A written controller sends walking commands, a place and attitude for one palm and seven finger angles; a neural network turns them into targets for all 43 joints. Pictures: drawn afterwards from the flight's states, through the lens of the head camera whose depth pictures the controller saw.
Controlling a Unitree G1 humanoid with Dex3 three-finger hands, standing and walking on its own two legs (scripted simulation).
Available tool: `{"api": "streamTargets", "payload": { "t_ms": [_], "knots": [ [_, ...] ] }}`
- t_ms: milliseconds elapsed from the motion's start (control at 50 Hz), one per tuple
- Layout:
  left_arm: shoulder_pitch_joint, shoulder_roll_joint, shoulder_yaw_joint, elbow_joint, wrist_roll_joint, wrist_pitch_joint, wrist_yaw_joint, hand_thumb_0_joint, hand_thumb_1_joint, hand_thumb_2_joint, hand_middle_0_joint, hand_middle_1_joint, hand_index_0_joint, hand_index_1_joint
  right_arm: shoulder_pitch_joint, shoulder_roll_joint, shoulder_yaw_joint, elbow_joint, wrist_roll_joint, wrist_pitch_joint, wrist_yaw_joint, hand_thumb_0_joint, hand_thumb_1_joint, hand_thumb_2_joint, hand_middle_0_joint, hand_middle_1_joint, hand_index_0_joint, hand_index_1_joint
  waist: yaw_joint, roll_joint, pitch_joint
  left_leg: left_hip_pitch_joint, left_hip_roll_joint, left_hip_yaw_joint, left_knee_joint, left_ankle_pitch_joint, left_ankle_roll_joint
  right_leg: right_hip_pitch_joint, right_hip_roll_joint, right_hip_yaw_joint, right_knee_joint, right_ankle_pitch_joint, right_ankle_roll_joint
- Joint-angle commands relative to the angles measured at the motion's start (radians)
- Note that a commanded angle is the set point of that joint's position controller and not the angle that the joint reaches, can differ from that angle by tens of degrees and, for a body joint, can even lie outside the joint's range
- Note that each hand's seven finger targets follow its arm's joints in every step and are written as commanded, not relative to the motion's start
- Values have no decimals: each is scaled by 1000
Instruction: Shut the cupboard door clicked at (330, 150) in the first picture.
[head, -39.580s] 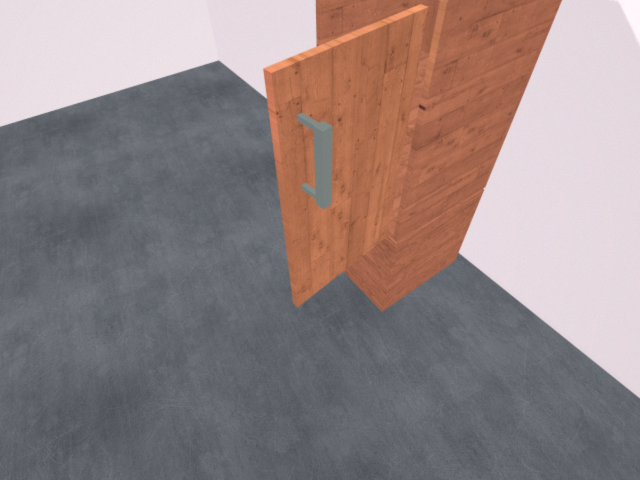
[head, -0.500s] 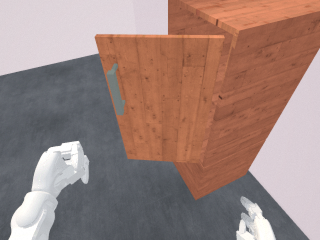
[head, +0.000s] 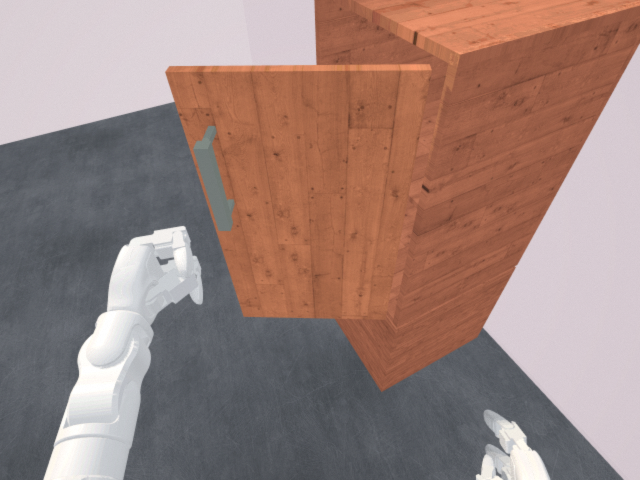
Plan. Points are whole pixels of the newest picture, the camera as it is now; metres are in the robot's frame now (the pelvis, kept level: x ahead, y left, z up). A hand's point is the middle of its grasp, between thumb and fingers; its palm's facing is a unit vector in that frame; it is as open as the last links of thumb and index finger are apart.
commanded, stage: bring the fist close to the handle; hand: left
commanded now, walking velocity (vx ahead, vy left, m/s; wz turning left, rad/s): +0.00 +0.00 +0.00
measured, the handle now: (218, 180) +0.50 +0.19 +0.11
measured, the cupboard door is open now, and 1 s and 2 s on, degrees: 60 60 41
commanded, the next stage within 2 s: push the door shut along its arc in 0.78 s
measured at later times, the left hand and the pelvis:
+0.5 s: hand (220, 223) +0.41 +0.16 +0.11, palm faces +0.04 -1.00 -0.01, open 3.1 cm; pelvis +0.01 +0.00 +0.00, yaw -1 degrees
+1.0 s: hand (217, 228) +0.40 +0.17 +0.11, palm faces +0.03 -1.00 -0.02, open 3.1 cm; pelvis +0.00 +0.01 +0.00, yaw -1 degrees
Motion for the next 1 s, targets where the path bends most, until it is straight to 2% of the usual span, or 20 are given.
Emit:
{"api": "streamTargets", "payload": {
  "t_ms": [0,80,160,180,200,220,260,300,360,400,440,480,500,580,600,680,740,840,940,980],
  "knots": [
    [-445,188,68,-129,4,-77,18,0,900,900,-1300,-1500,-1300,-1500,-83,-119,-47,-130,4,-33,-19,0,-900,-900,200,300,200,300,-26,-52,-180,159,-29,-13,-86,56,33,-57,26,6,-139,146,-2],
    [-555,153,35,-54,14,-85,27,0,900,900,-1300,-1500,-1300,-1500,-71,-116,-50,-120,5,-20,-17,0,-900,-900,200,300,200,300,-32,-11,-234,194,-29,-16,-77,97,29,-62,28,0,-120,202,-8],
    [-608,190,75,56,18,-97,36,0,900,900,-1300,-1500,-1300,-1500,-48,-123,-55,-109,2,4,-10,0,-900,-900,200,300,200,300,-30,-66,-259,174,-29,-11,-67,133,31,-42,26,3,-109,256,-5],
    [-614,174,65,62,20,-100,35,0,900,900,-1300,-1500,-1300,-1500,-47,-121,-56,-114,0,8,-6,0,-900,-900,200,300,200,300,-26,-45,-271,178,-31,-6,-62,154,32,-36,25,5,-104,286,-5],
    [-594,230,114,93,27,-104,42,0,900,900,-1300,-1500,-1300,-1500,-36,-127,-59,-110,-2,18,-6,0,-900,-900,200,300,200,300,-13,-60,-287,169,-29,-6,-58,173,32,-14,25,7,-100,302,-6],
    [-618,200,88,93,27,-110,41,0,900,900,-1300,-1500,-1300,-1500,-36,-122,-57,-117,-2,23,-1,0,-900,-900,200,300,200,300,-20,-55,-289,165,-31,-3,-61,178,33,-12,23,8,-96,320,-4],
    [-642,219,112,123,26,-120,41,0,900,900,-1300,-1500,-1300,-1500,-26,-123,-60,-114,-2,36,2,0,-900,-900,200,300,200,300,-18,-42,-290,160,-32,3,-54,188,32,-12,25,10,-93,342,-5],
    [-660,245,129,164,33,-129,42,0,900,900,-1300,-1500,-1300,-1500,-10,-130,-65,-109,-2,52,1,0,-900,-900,200,300,200,300,-26,-91,-283,144,-30,7,-48,196,37,-8,28,14,-94,357,0],
    [-783,187,63,183,37,-147,34,0,900,900,-1300,-1500,-1300,-1500,-2,-124,-67,-102,3,61,4,0,-900,-900,200,300,200,300,-56,-27,-265,155,-30,6,-42,174,35,-59,31,13,-94,336,-3],
    [-737,238,119,220,36,-156,37,0,900,900,-1300,-1500,-1300,-1500,16,-134,-76,-100,-1,67,3,0,-900,-900,200,300,200,300,-38,-80,-295,151,-29,3,-38,179,38,-35,35,13,-94,334,-4],
    [-708,212,105,194,30,-165,26,0,900,900,-1300,-1500,-1300,-1500,13,-129,-78,-112,0,71,8,0,-900,-900,200,300,200,300,-28,-45,-344,169,-32,8,-37,216,37,-12,33,13,-79,389,-6],
    [-707,206,96,200,33,-166,22,0,900,900,-1300,-1500,-1300,-1500,15,-128,-77,-113,2,80,9,0,-900,-900,200,300,200,300,-34,-31,-322,159,-31,11,-38,216,36,-23,35,10,-78,389,-6],
    [-698,233,124,209,33,-168,27,0,900,900,-1300,-1500,-1300,-1500,25,-133,-79,-111,-2,83,8,0,-900,-900,200,300,200,300,-29,-66,-322,151,-32,10,-35,218,40,-12,36,12,-81,393,-3],
    [-709,222,115,172,26,-173,23,0,900,900,-1300,-1500,-1300,-1500,12,-128,-79,-121,2,92,7,0,-900,-900,200,300,200,300,-34,-35,-313,151,-33,18,-44,193,40,-20,37,17,-88,377,-2],
    [-704,259,143,168,29,-178,28,0,900,900,-1300,-1500,-1300,-1500,19,-133,-81,-116,1,95,4,0,-900,-900,200,300,200,300,-33,-56,-311,148,-31,15,-42,192,42,-13,38,16,-90,366,-2],
    [-731,187,80,132,25,-185,27,0,900,900,-1300,-1500,-1300,-1500,9,-124,-82,-118,3,90,4,0,-900,-900,200,300,200,300,-44,-14,-322,186,-29,9,-44,188,39,-42,43,10,-89,351,-6],
    [-731,182,72,166,26,-173,30,0,900,900,-1300,-1500,-1300,-1500,8,-127,-78,-111,6,91,2,0,-900,-900,200,300,200,300,-54,-46,-283,171,-25,5,-49,173,40,-56,42,6,-95,338,-4],
    [-720,193,88,191,29,-162,39,0,900,900,-1300,-1500,-1300,-1500,-4,-127,-73,-118,5,96,2,0,-900,-900,200,300,200,300,-44,-59,-277,159,-27,4,-58,141,39,-55,40,6,-103,299,-4],
    [-871,240,85,251,45,-175,26,0,900,900,-1300,-1500,-1300,-1500,-1,-133,-65,-102,6,103,-8,0,-900,-900,200,300,200,300,-76,-46,-246,145,-25,-7,-57,83,39,-98,38,13,-110,229,-5],
    [-958,215,56,281,43,-190,8,0,900,900,-1300,-1500,-1300,-1500,2,-130,-67,-96,5,98,-11,0,-900,-900,200,300,200,300,-85,-15,-270,164,-26,-12,-53,72,36,-118,39,13,-106,211,-8]
  ]
}}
